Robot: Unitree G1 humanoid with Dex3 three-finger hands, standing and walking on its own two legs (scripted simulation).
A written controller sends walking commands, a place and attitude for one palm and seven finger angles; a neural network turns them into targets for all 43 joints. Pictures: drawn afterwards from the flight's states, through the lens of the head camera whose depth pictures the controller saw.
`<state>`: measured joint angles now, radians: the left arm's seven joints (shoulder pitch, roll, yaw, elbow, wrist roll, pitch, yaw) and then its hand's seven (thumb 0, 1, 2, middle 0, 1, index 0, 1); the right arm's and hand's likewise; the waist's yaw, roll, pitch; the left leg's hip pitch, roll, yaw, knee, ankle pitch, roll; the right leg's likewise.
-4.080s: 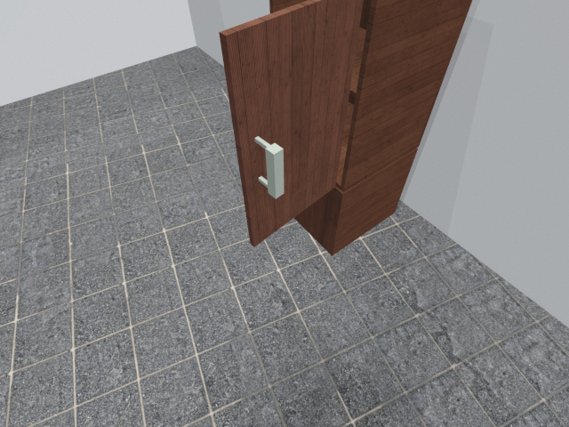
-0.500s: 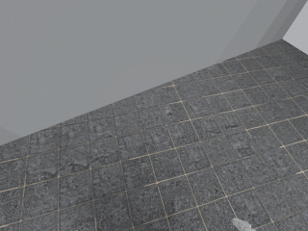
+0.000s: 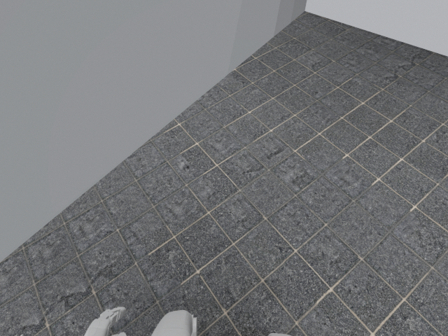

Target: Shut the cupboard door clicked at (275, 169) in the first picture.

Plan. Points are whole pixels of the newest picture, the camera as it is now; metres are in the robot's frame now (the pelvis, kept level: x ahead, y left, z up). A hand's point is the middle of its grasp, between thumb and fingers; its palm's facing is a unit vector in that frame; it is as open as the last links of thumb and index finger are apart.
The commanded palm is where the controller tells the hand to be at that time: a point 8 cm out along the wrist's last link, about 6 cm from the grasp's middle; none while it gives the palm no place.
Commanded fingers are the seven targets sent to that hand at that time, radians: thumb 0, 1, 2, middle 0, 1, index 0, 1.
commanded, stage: walk around to get in front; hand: left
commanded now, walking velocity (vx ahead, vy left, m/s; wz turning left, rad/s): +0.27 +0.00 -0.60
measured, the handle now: out of the picture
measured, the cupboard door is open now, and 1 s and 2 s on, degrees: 96 96 96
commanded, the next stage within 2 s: walk to a spot facing it in 1.06 s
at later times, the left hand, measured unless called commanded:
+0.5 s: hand (152, 272) +0.25 +0.19 -0.16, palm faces -0.27 -0.95 -0.18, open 7.4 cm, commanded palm none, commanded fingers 0.00 0.90 0.90 -0.20 -0.30 -0.20 -0.30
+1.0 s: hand (243, 189) +0.46 -0.02 -0.15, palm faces -0.49 -0.84 -0.25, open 7.2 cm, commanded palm none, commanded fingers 0.00 0.90 0.90 -0.20 -0.30 -0.20 -0.30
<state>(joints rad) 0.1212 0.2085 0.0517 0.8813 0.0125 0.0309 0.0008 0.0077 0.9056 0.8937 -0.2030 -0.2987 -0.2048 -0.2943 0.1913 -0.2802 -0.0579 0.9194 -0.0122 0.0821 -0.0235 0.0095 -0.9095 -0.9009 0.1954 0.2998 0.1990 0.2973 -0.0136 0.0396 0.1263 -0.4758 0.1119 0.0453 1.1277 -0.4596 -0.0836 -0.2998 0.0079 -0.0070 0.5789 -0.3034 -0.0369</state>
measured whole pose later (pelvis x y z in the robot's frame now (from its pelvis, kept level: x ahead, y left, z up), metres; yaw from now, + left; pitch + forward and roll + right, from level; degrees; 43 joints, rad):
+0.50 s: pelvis +0.13 +0.01 +0.01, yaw -17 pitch +3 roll -2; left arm 0.19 0.26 0.09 0.94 0.03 0.03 -0.05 0.01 0.91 0.89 -0.20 -0.30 -0.20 -0.29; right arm 0.33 -0.18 0.00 0.92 -0.03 -0.05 -0.03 0.00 -0.91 -0.90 0.20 0.30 0.20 0.30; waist 0.01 -0.03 0.07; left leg -0.10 0.10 0.18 0.40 -0.34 -0.02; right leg -0.61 -0.04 -0.03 1.18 -0.30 0.01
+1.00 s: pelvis +0.31 -0.16 +0.01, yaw -32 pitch +2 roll +2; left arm 0.23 0.20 0.05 0.99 0.00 -0.06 -0.01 0.00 0.94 0.89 -0.21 -0.30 -0.21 -0.29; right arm 0.17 -0.20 -0.04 0.92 -0.02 -0.01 0.00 0.01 -0.91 -0.90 0.19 0.30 0.20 0.30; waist -0.01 0.01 0.06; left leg -0.64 0.15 0.01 1.07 -0.21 -0.07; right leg -0.16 0.10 -0.05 0.36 -0.24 -0.14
